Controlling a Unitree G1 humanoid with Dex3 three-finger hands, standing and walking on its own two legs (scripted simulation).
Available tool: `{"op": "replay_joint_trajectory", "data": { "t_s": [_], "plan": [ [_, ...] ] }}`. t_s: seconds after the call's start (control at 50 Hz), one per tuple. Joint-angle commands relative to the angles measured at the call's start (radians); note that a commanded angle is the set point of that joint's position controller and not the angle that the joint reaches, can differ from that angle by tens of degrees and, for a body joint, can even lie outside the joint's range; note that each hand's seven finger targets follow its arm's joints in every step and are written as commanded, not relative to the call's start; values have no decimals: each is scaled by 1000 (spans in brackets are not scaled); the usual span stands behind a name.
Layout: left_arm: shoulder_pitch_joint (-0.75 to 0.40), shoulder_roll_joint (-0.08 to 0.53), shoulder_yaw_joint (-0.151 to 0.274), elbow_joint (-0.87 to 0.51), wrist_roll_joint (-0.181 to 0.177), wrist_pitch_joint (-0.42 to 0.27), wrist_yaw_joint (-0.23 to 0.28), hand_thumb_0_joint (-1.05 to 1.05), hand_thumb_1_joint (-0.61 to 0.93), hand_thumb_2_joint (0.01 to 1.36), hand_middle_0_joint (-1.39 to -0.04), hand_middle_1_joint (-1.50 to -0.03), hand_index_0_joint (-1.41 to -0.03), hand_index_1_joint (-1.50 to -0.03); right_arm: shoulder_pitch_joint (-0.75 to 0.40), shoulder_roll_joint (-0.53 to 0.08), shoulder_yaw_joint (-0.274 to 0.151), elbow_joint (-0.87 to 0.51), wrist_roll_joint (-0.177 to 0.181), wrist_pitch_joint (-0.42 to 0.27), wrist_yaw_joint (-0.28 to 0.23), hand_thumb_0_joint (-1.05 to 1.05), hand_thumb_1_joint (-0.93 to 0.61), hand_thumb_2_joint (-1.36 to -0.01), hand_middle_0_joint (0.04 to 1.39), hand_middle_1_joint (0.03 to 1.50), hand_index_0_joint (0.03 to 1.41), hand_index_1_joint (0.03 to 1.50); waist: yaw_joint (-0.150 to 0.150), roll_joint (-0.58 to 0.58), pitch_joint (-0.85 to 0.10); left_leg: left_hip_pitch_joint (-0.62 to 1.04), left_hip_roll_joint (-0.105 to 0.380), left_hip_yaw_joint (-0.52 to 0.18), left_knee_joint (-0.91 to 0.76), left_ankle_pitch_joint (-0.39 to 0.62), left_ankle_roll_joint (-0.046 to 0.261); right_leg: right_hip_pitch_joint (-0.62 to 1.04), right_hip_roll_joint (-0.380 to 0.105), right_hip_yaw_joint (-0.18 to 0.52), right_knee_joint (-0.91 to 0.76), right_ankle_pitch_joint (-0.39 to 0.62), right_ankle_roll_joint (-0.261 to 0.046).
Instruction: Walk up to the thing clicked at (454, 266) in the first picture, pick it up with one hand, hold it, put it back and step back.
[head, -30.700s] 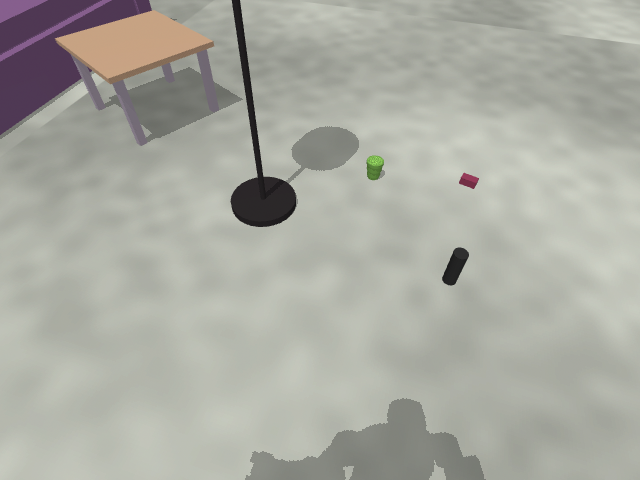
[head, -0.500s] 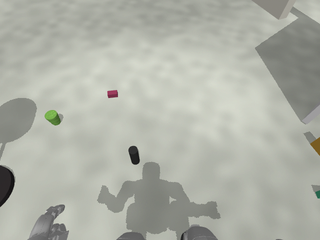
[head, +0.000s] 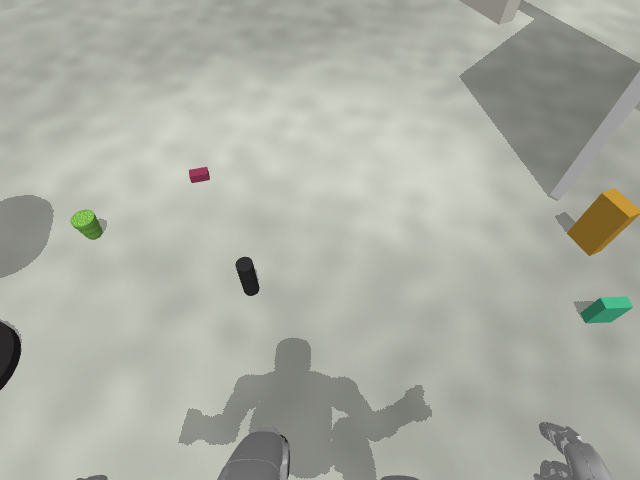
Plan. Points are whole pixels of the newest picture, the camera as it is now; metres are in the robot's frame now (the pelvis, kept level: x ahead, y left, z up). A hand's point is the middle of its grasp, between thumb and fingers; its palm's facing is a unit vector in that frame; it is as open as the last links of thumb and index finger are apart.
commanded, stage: step back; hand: left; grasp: from the side
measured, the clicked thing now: (248, 277) +0.74 +0.28 -0.67
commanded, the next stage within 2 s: stand in 1.84 s
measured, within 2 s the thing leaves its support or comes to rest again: neither
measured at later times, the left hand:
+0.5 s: hand out of the picture -0.05 +0.25 -0.13, palm faces +0.10 -0.93 -0.36, open 7.4 cm
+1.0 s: hand out of the picture -0.27 +0.23 -0.13, palm faces +0.15 -0.89 -0.43, open 7.4 cm
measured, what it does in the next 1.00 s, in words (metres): walks backwards: left foot, then right foot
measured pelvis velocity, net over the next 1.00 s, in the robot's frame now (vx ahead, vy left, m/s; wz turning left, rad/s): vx -0.29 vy -0.06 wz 0.14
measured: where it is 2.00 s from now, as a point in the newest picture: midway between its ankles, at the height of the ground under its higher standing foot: outside the picture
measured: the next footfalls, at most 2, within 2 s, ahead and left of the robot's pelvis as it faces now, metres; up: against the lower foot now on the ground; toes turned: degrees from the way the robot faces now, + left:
left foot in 0.30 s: -0.08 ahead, +0.10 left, +0.00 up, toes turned +5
right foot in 0.66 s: -0.22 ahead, -0.18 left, +0.00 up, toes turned +5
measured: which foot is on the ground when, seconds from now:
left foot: down 0.00-0.00, up 0.02-0.28, down 0.30-0.70, up 0.72-0.96, down 0.98-1.00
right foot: down 0.00-0.32, up 0.34-0.64, down 0.66-1.00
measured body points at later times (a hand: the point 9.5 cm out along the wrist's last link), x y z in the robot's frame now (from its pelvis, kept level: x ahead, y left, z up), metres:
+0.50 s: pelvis -0.16 -0.02 +0.01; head -0.10 +0.00 +0.46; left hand -0.05 +0.30 -0.11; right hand -0.04 -0.32 -0.10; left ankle -0.12 +0.10 -0.71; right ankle -0.17 -0.16 -0.63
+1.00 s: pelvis -0.29 -0.06 +0.01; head -0.28 -0.07 +0.45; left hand -0.28 +0.28 -0.10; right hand -0.20 -0.38 -0.12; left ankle -0.30 +0.06 -0.72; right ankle -0.26 -0.19 -0.71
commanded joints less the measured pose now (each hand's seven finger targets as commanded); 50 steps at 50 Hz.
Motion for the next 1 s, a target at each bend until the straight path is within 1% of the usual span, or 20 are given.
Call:
{"op": "replay_joint_trajectory", "data": {
  "t_s": [0.0, 0.06, 0.18, 0.22, 0.28, 0.3, 0.32, 0.34, 0.4, 0.52, 0.62, 0.64, 0.66, 0.68, 0.7, 0.76, 0.86, 0.94, 0.96, 0.98],
  "plan": [
    [-68, 348, 88, -156, 14, -33, 18, 0, 900, 900, -200, -300, -200, -300, 5, -212, -73, -66, 14, -9, -33, 0, -900, -900, 200, 300, 200, 300, 18, -231, -44, -12, -134, -160, 477, -308, -25, -300, -433, 491, -440, -108, -285],
    [-173, 239, 65, -167, 18, -36, 31, 0, 900, 900, -200, -300, -200, -300, 113, -176, -59, -17, 23, -24, -29, 0, -900, -900, 200, 300, 200, 300, -48, -189, -81, 15, -193, -127, 517, -197, -16, -189, -240, 163, -296, 240, -157],
    [-29, 225, 58, -161, 15, -28, 49, 0, 900, 900, -200, -300, -200, -300, 86, -151, -41, -30, 9, -36, -30, 0, -900, -900, 200, 300, 200, 300, 52, -227, -164, -22, -120, -35, 190, -317, -22, 160, -313, 181, -182, 550, -208],
    [-60, 236, 54, -171, 5, -21, 49, 0, 900, 900, -200, -300, -200, -300, 144, -151, -44, -10, 6, -36, -28, 0, -900, -900, 200, 300, 200, 300, 27, -242, -190, 65, -93, -1, 24, -266, -6, 152, -313, 180, -137, 577, -190],
    [-69, 214, 28, -180, -9, -2, 38, 0, 900, 900, -200, -300, -200, -300, 222, -174, -61, 33, 0, -42, -26, 0, -900, -900, 200, 300, 200, 300, -10, -135, -226, 283, -50, -35, -269, 57, 32, 5, -234, 114, -16, 404, -100],
    [-43, 169, 18, -186, -14, 0, 33, 0, 900, 900, -200, -300, -200, -300, 192, -255, -79, 19, -19, -43, -27, 0, -900, -900, 200, 300, 200, 300, 9, 59, -226, 353, 164, -336, -309, 166, 112, -193, -115, 42, 130, 142, -41],
    [-141, 201, 37, -202, -22, 0, 46, 0, 900, 900, -200, -300, -200, -300, 147, -367, -98, -8, -7, -39, -16, 0, -900, -900, 200, 300, 200, 300, -48, 223, -209, 213, 332, -512, -342, 323, 275, -212, 6, -3, 327, -245, -9],
    [-169, 216, 49, -189, -6, 3, 54, 0, 900, 900, -200, -300, -200, -300, 131, -337, -99, -10, -17, -46, -20, 0, -900, -900, 200, 300, 200, 300, -52, 139, -183, 158, 337, -518, -324, 374, 297, -193, 16, 124, 484, -268, -12],
    [-85, 195, 41, -138, -28, 6, 48, 0, 900, 900, -200, -300, -200, -300, 51, -238, -61, -17, -9, -52, -39, 0, -900, -900, 200, 300, 200, 300, 16, 42, -167, 233, 210, -251, -223, 523, 225, -266, 45, 165, 630, -140, -21],
    [-58, 182, 34, -127, -10, -9, 37, 0, 900, 900, -200, -300, -200, -300, 65, -218, -63, -33, -12, -37, -36, 0, -900, -900, 200, 300, 200, 300, -28, 99, -197, 350, 207, -204, -187, 446, 256, -228, 4, 76, 342, -143, 35],
    [75, 171, 32, -28, -7, -43, 26, 0, 900, 900, -200, -300, -200, -300, 26, -258, -69, -33, -3, -7, -16, 0, -900, -900, 200, 300, 200, 300, 19, 161, -302, 265, 150, -141, -122, 138, 168, 63, 2, -68, -237, 76, -19],
    [102, 211, 46, -7, 6, -50, 29, 0, 900, 900, -200, -300, -200, -300, 24, -216, -56, -35, 0, 0, -12, 0, -900, -900, 200, 300, 200, 300, 27, 79, -268, 107, 108, -123, -46, -4, 116, 135, -39, 39, -261, 65, -38],
    [98, 294, 69, -21, 19, -56, 31, 0, 900, 900, -200, -300, -200, -300, 30, -135, -32, -56, 5, -3, -10, 0, -900, -900, 200, 300, 200, 300, 28, -191, -199, -133, -50, -50, 137, -251, 43, 139, -240, 379, -344, -82, -94],
    [-3, 412, 90, -62, 23, -53, 33, 0, 900, 900, -200, -300, -200, -300, -50, -159, -48, -70, 4, -1, -29, 0, -900, -900, 200, 300, 200, 300, 74, -309, -147, -76, -112, -122, 316, -387, 0, -148, -461, 588, -408, -75, -273],
    [-57, 389, 83, -81, 15, -60, 37, 0, 900, 900, -200, -300, -200, -300, -57, -205, -63, -57, 7, 2, -30, 0, -900, -900, 200, 300, 200, 300, 45, -223, -76, -29, -86, -210, 448, -345, -9, -268, -474, 583, -422, -87, -289],
    [-126, 274, 56, -78, 17, -74, 45, 0, 900, 900, -200, -300, -200, -300, 37, -177, -48, 8, 19, -16, -21, 0, -900, -900, 200, 300, 200, 300, -16, -139, -93, -46, -146, -142, 472, -205, -8, -124, -277, 236, -269, 174, -175],
    [-26, 288, 67, -51, 26, -84, 34, 0, 900, 900, -200, -300, -200, -300, 17, -186, -54, 26, -8, -32, 5, 0, -900, -900, 200, 300, 200, 300, 65, -223, -89, -77, -83, -71, 180, -265, -28, 39, -290, 302, -340, -329, -183],
    [-57, 291, 51, -36, 11, -72, 21, 0, 900, 900, -200, -300, -200, -300, 106, -156, -54, 91, -3, -58, 19, 0, -900, -900, 200, 300, 200, 300, 12, -208, -109, 262, -87, 36, -212, -214, 10, -104, -276, 203, -298, -239, -151],
    [-36, 252, 31, -31, 12, -66, 20, 0, 900, 900, -200, -300, -200, -300, 154, -167, -66, 117, -7, -64, 17, 0, -900, -900, 200, 300, 200, 300, -12, -127, -133, 395, -97, 7, -281, -150, 28, -171, -222, 134, -190, -197, -116],
    [-18, 190, 9, -32, 5, -63, 17, 0, 900, 900, -200, -300, -200, -300, 172, -208, -79, 124, -15, -71, 12, 0, -900, -900, 200, 300, 200, 300, -26, 32, -144, 499, 18, -229, -365, -305, 70, -328, -137, 45, -39, -179, -62]
  ]
}}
